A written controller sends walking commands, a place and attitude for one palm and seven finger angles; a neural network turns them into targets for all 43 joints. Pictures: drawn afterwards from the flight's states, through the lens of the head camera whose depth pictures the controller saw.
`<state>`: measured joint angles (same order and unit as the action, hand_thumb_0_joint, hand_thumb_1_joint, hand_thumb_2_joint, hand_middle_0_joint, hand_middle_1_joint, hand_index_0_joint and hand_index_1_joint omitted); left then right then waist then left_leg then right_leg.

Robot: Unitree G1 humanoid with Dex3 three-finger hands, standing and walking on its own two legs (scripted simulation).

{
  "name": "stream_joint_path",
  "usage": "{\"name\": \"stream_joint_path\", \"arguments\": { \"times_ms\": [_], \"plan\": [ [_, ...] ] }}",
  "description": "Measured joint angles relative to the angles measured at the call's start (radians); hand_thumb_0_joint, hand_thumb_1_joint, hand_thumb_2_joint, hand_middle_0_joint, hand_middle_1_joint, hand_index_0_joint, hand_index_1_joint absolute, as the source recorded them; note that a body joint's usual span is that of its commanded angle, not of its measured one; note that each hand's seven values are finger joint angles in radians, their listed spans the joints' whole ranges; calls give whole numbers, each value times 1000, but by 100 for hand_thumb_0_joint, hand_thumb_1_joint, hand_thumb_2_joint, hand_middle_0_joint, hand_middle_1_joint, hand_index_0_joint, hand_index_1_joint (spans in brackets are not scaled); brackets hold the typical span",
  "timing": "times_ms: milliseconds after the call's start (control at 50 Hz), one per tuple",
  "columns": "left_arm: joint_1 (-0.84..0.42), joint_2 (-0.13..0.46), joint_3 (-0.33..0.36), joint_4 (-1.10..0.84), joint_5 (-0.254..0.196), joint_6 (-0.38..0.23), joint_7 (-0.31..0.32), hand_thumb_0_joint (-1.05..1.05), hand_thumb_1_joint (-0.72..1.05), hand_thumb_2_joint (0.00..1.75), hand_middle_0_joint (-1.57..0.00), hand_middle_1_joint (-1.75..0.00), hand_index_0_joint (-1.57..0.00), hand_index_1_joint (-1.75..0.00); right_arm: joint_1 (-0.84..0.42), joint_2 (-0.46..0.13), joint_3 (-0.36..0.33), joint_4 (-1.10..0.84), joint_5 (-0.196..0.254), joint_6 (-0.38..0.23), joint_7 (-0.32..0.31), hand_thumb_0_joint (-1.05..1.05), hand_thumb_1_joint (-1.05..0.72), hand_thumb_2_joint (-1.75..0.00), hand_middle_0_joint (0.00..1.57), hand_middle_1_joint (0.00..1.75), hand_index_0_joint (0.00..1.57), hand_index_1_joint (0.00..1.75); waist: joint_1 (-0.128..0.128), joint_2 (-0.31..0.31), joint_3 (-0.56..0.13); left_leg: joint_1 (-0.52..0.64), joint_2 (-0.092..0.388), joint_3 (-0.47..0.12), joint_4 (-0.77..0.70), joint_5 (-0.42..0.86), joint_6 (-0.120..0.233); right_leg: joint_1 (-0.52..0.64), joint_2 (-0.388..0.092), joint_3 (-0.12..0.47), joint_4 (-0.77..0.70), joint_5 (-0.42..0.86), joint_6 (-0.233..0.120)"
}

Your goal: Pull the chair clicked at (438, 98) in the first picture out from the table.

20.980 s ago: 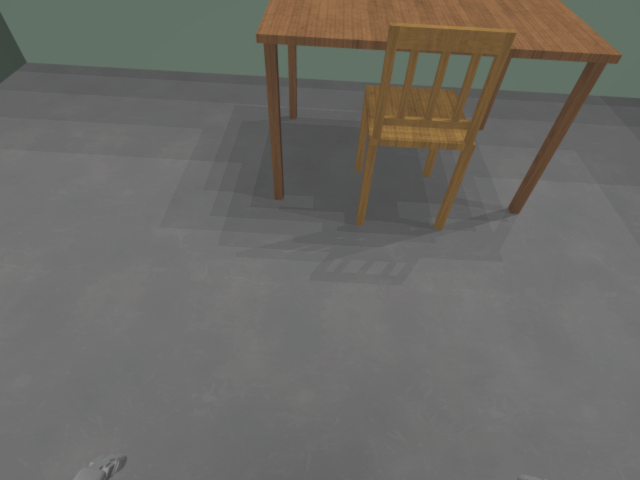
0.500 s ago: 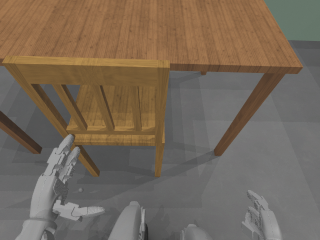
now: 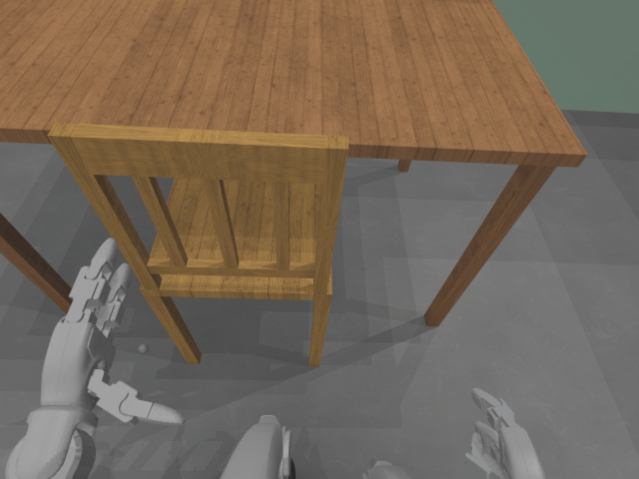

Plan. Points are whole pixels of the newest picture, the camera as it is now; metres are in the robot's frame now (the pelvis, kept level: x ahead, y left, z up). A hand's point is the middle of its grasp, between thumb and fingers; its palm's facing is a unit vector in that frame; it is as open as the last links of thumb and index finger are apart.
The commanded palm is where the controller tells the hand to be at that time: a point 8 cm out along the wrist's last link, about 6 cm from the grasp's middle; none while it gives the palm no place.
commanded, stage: raise the hand toward the chair's back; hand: left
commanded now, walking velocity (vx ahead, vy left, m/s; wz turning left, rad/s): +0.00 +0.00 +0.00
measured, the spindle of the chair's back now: (223, 225) +0.49 +0.19 -0.03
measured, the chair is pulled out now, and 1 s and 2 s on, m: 0.00 0.00 0.00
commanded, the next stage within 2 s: aim the fingers beside a spindle in 0.48 s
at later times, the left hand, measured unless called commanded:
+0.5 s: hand (180, 344) +0.26 +0.18 +0.05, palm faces +0.04 -1.00 -0.07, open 16.9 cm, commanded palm +0.24 +0.24 +0.05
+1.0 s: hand (192, 329) +0.28 +0.17 +0.04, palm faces +0.06 -1.00 -0.07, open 16.9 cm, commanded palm +0.26 +0.23 +0.04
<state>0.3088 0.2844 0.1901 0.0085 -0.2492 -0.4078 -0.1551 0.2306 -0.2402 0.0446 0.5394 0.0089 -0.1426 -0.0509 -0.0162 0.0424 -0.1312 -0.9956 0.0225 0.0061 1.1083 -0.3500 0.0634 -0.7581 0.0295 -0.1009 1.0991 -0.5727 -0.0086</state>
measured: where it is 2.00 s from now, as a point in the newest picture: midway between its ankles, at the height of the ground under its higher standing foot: outside the picture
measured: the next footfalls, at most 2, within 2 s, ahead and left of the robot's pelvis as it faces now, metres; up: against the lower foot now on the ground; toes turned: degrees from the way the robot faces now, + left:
none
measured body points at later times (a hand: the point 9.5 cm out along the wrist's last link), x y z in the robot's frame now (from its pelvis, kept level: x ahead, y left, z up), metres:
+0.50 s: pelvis +0.02 -0.02 +0.00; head +0.07 -0.02 +0.45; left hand +0.25 +0.23 +0.06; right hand +0.19 -0.26 -0.08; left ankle +0.11 +0.07 -0.65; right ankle -0.01 -0.12 -0.65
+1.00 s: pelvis +0.03 -0.03 -0.01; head +0.10 -0.03 +0.44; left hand +0.27 +0.22 +0.04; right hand +0.20 -0.28 -0.10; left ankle +0.11 +0.07 -0.65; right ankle -0.01 -0.12 -0.65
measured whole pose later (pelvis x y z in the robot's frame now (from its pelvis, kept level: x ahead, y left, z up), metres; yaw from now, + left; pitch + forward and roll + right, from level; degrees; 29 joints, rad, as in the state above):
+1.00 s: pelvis +0.03 -0.03 -0.01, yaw -1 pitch +17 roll -2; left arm 0.26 0.25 0.20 0.14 -0.27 -0.44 -0.20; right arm 0.21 -0.25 0.00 0.58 0.01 -0.13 -0.05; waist -0.01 0.04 -0.16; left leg -1.03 0.04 0.01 1.15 -0.41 0.02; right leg -0.81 0.05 -0.09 1.15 -0.64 -0.05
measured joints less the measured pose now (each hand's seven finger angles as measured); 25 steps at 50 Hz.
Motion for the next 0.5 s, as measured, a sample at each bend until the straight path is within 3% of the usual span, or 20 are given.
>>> {"name": "stream_joint_path", "arguments": {
  "times_ms": [140, 300, 500],
  "plan": [
    [3, -7, -12, 53, -24, 78, -42, -1, -50, 30, -5, -8, -6, -8, 25, -10, -8, 5, 16, -1, -13, 1, -90, -90, 20, 30, 21, 30, -12, 7, 1, 25, 5, 4, -27, 9, -2, 19, 5, 6, -23, 9, -5],
    [10, -13, -5, 39, -6, -16, 6, -1, -50, 30, -6, -8, -6, -8, 22, -11, -19, 20, 3, -25, -5, 1, -90, -90, 20, 30, 20, 30, -14, 0, -6, 12, 7, -2, -13, -2, -14, 5, 9, 1, -5, -7, -18],
    [19, -21, -23, 45, -20, 26, -33, -1, -50, 30, -6, -8, -6, -8, 0, -1, -21, 19, 11, -21, -8, 1, -90, -90, 20, 30, 21, 30, -2, 10, -12, 25, 14, -3, -17, -19, -27, 18, 16, 3, -13, -20, -29]
  ]
}}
